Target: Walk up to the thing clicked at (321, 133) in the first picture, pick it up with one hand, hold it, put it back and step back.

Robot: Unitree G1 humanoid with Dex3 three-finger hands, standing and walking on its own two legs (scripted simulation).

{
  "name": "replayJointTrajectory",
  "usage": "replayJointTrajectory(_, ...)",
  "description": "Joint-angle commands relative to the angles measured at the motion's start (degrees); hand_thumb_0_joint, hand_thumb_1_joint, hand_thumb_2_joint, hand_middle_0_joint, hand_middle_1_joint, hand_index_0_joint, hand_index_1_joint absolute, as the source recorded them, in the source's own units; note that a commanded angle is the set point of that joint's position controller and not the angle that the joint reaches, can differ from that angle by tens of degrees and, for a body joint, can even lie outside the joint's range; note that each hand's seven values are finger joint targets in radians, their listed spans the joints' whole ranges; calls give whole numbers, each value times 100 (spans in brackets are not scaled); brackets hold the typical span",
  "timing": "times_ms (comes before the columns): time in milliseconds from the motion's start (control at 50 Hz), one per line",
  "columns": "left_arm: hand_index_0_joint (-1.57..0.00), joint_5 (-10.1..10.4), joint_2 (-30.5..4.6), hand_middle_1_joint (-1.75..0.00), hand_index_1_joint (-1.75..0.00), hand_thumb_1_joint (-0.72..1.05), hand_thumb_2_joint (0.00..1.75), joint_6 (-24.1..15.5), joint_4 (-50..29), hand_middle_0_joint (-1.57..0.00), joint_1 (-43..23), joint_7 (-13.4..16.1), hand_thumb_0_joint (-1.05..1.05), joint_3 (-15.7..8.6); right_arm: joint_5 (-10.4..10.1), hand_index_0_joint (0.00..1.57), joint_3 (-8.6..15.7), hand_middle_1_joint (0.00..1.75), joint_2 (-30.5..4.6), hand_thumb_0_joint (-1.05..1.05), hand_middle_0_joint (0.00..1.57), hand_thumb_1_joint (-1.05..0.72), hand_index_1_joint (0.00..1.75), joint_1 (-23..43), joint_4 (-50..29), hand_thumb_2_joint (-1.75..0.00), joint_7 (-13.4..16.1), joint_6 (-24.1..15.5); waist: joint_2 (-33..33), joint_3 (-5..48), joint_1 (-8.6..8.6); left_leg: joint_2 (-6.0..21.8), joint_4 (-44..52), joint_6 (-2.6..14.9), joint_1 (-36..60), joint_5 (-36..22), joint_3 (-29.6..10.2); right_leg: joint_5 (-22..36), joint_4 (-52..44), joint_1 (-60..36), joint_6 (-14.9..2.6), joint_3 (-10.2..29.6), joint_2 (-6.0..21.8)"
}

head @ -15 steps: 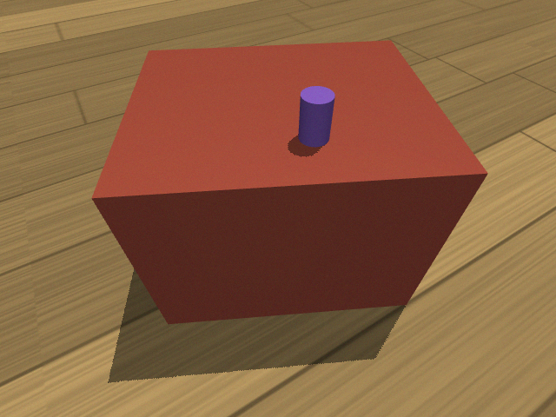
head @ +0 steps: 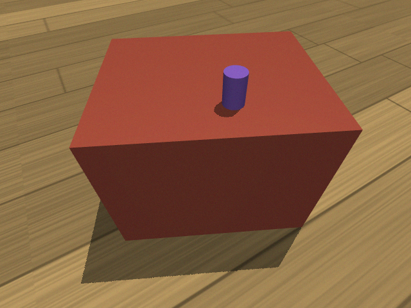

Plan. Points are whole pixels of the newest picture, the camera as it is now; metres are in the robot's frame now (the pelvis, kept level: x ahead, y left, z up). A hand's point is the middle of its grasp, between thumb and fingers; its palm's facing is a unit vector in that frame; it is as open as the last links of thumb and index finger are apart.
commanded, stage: stand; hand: right
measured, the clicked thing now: (234, 88) +0.79 -0.09 -0.02
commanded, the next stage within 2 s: walk up in 0.82 s
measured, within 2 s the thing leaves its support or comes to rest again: neither
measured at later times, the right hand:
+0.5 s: hand out of the picture +0.08 -0.25 -0.16, palm faces -0.04 +0.94 -0.33, open 7.4 cm
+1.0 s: hand out of the picture +0.09 -0.25 -0.16, palm faces -0.09 +0.93 -0.34, open 7.4 cm
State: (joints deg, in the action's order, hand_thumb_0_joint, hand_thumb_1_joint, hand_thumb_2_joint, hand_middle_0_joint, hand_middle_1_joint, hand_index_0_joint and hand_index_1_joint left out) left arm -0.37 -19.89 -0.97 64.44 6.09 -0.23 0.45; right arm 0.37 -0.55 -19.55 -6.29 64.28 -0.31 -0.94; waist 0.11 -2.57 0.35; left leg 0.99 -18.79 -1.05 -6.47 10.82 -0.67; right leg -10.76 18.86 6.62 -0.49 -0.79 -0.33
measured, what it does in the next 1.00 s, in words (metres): lifts its left foot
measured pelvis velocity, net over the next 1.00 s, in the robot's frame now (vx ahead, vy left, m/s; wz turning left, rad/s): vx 0.02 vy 0.02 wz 0.04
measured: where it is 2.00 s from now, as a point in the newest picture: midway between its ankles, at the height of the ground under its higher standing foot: outside the picture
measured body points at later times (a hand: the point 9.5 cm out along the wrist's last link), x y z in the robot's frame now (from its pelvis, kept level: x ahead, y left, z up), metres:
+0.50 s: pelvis +0.00 +0.00 +0.00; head +0.01 +0.00 +0.45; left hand +0.08 +0.30 -0.13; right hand +0.08 -0.30 -0.13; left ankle -0.01 +0.13 -0.75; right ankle -0.01 -0.11 -0.75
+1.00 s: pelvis +0.02 +0.02 -0.01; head +0.04 +0.02 +0.44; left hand +0.06 +0.34 -0.12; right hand +0.10 -0.30 -0.13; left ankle +0.02 +0.16 -0.71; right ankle -0.01 -0.11 -0.75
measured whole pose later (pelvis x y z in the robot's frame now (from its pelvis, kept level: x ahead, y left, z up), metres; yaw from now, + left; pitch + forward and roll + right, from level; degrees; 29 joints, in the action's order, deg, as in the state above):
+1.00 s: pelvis +0.02 +0.02 -0.01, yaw +2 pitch -2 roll -1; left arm -2.0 -21.1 -3.6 58.4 13.3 -0.8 -3.7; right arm 2.4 3.8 -23.5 -12.2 58.2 -4.0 1.1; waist 2.4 -2.7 1.3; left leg 2.1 -48.0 0.5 -21.2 23.6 -3.5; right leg -15.2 21.2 4.8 -1.5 -2.9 0.5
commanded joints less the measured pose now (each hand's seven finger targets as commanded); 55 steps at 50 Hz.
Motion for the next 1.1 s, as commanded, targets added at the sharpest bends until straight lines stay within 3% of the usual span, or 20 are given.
replayJointTrajectory(0, -20, -5, -1201, -30, -30, 90, 90, -102, -330, -20, -217, 82, 0, -252, 13, 20, 237, 30, -1209, 0, 20, -90, 30, 224, -347, -90, 95, -103, 74, 359, -16, 628, 261, 231, 35, -836, -485, 861, -263, -109, -128, 585, 764)
replayJointTrajectory(320, -20, -11, -1220, -30, -30, 90, 90, -118, -337, -20, -189, 91, 0, -275, 9, 20, 228, 30, -1202, 0, 20, -90, 30, 196, -387, -90, 102, -95, -1, 500, -25, 658, 201, 255, 178, -1143, -462, 1247, -268, -228, -107, 569, 800)
replayJointTrajectory(460, -20, -7, -1217, -30, -30, 90, 90, -112, -317, -20, -198, 93, 0, -279, 3, 20, 227, 30, -1218, 0, 20, -90, 30, 175, -372, -90, 102, -81, -7, 339, -31, 633, 287, 228, 86, -817, -500, 861, -360, -150, -106, 569, 777)
replayJointTrajectory(780, -20, -13, -1207, -30, -30, 90, 90, -86, -320, -20, -161, 73, 0, -277, 11, 20, 231, 30, -1245, 0, 20, -90, 30, 174, -344, -90, 114, -108, 45, 463, -2, 664, 304, 226, 201, -1026, -483, 999, -283, -180, -139, 577, 783)
replayJointTrajectory(800, -20, -41, -1752, -30, -30, 90, 90, -209, -511, -20, 373, 28, 0, -614, 115, 20, 572, 30, -1704, 0, 20, -90, 30, -126, -632, -90, -42, -62, 320, 803, 94, 287, -367, 534, -172, 1064, -390, -1183, 132, -720, -382, 549, 603)
replayJointTrajectory(820, -20, -111, -1788, -30, -30, 90, 90, -228, -437, -20, 795, 27, 0, -674, 172, 20, 574, 30, -1568, 0, 20, -90, 30, 16, -739, -90, -98, -26, 114, 508, 291, 216, -688, 561, -1132, 2084, -349, -2283, -72, -911, -607, 1062, 924)
replayJointTrajectory(840, -20, -142, -2002, -30, -30, 90, 90, -241, -425, -20, 1013, 36, 0, -793, 201, 20, 565, 30, -1380, 0, 20, -90, 30, 209, -920, -90, -151, 24, -462, -5, 455, -58, -1684, 451, -2133, 2145, -63, -3288, -621, -934, -960, 1927, 1502)
replayJointTrajectory(860, -20, -194, -2167, -30, -30, 90, 90, -268, -622, -20, 983, 56, 0, -908, 268, 20, 566, 30, -1335, 0, 20, -90, 30, 490, -1185, -90, -212, 71, -785, -540, 608, 43, -3034, 347, -2937, 1921, -250, -3507, -1206, -586, -1452, 2805, 2365)
replayJointTrajectory(880, -20, -180, -2117, -30, -30, 90, 90, -326, -813, -20, 761, 71, 0, -907, 278, 20, 602, 30, -1342, 0, 20, -90, 30, 339, -1223, -90, -239, 82, -541, -782, 461, 276, -3300, 301, -3183, 1636, -715, -3295, -1247, -369, -1553, 2882, 2518)
replayJointTrajectory(900, -20, -171, -1994, -30, -30, 90, 90, -363, -962, -20, 523, 93, 0, -887, 235, 20, 664, 30, -1471, 0, 20, -90, 30, 94, -1233, -90, -291, 68, -392, -734, 258, 450, -3550, 269, -3151, 1446, -873, -2667, -1200, -373, -1586, 2636, 2456)
replayJointTrajectory(920, -20, -153, -1884, -30, -30, 90, 90, -393, -1040, -20, 477, 88, 0, -856, 220, 20, 718, 30, -1486, 0, 20, -90, 30, -104, -1236, -90, -319, 55, -303, -629, 150, 478, -3396, 185, -2985, 1319, -869, -2184, -1133, -380, -1412, 2115, 2170)
replayJointTrajectory(940, -20, -171, -1914, -30, -30, 90, 90, -417, -1140, -20, 370, 79, 0, -873, 209, 20, 734, 30, -1476, 0, 20, -90, 30, -171, -1312, -90, -363, 33, -507, -542, 70, 606, -3140, 139, -2843, 1330, -779, -1793, -1090, -408, -1355, 1765, 2060)
replayJointTrajectory(1000, -20, -189, -1905, -30, -30, 90, 90, -445, -1377, -20, 302, 3, 0, -886, 214, 20, 785, 30, -1373, 0, 20, -90, 30, -307, -1454, -90, -463, -7, -810, -265, 26, 614, -2307, 41, -1915, 1100, -331, -660, -673, -99, -1164, 823, 1763)
replayJointTrajectory(1040, -20, -168, -1926, -30, -30, 90, 90, -427, -1479, -20, 270, -49, 0, -863, 190, 20, 843, 30, -1328, 0, 20, -90, 30, -530, -1477, -90, -472, -35, -866, -176, -101, 421, -1661, 52, -1072, 574, 28, -362, -195, 463, -934, 388, 1492)
replayJointTrajectory(1080, -20, -143, -1828, -30, -30, 90, 90, -353, -1558, -20, 164, -71, 0, -828, 203, 20, 961, 30, -1382, 0, 20, -90, 30, -1328, -1233, -90, -426, -46, -509, 85, -541, 51, -1209, 104, 123, -64, 604, -187, 928, 1070, -708, -30, 1222)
